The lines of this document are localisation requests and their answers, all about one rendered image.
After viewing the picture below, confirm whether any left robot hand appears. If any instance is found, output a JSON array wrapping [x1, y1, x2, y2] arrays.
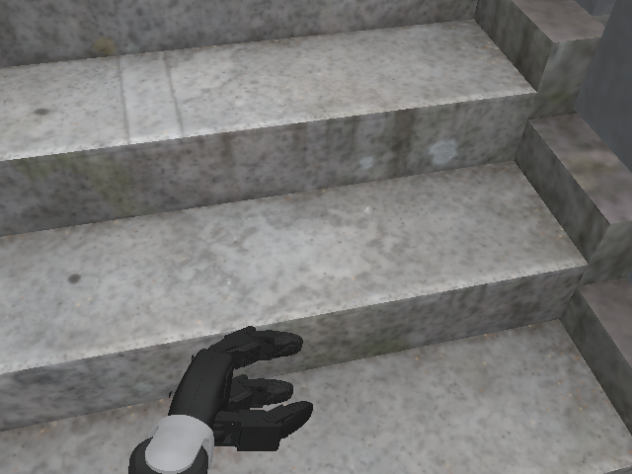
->
[[168, 326, 313, 451]]

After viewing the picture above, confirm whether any left robot forearm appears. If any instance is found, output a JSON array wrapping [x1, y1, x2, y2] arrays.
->
[[128, 415, 214, 474]]

